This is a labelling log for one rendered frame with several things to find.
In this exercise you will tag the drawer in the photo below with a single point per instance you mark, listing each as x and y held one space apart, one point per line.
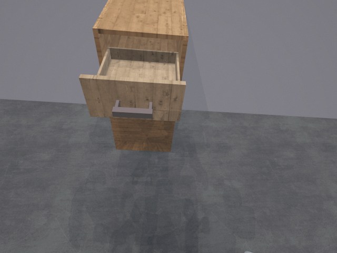
136 77

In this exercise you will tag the cabinet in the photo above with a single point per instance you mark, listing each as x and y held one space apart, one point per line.
158 25

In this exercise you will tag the handle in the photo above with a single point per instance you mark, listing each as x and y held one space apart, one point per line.
132 112

